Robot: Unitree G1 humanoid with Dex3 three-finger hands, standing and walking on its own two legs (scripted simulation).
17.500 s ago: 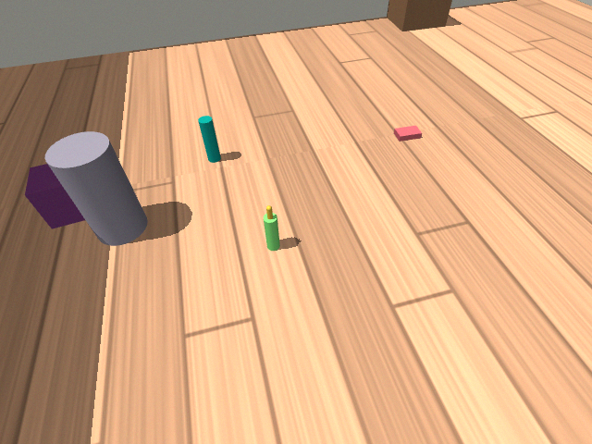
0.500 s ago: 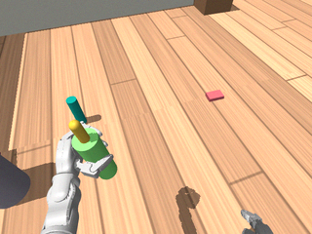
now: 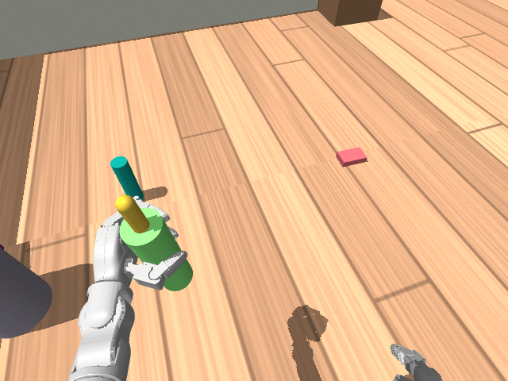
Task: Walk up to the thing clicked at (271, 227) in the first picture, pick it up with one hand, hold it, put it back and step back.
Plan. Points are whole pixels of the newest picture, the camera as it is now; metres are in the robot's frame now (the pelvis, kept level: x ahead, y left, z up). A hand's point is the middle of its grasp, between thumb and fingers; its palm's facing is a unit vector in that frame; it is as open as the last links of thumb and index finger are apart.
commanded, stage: hold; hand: left
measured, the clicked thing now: (155, 245) +0.32 +0.16 +0.06
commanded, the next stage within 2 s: crouch in 1.42 s
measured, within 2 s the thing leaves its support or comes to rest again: neither
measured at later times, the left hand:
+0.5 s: hand (159, 245) +0.33 +0.16 +0.05, palm faces +0.07 -1.00 +0.00, open 8.8 cm
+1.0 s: hand (158, 244) +0.33 +0.16 +0.05, palm faces +0.07 -1.00 +0.01, open 8.8 cm
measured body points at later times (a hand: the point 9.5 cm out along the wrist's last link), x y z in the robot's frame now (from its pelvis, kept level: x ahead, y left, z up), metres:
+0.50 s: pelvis +0.00 -0.01 +0.00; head +0.04 +0.00 +0.45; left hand +0.32 +0.21 +0.05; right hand +0.13 -0.25 -0.11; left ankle +0.00 +0.11 -0.70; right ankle +0.01 -0.12 -0.70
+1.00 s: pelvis +0.00 +0.00 +0.00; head +0.04 +0.00 +0.45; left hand +0.32 +0.22 +0.05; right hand +0.13 -0.25 -0.11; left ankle +0.00 +0.11 -0.70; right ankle +0.01 -0.12 -0.70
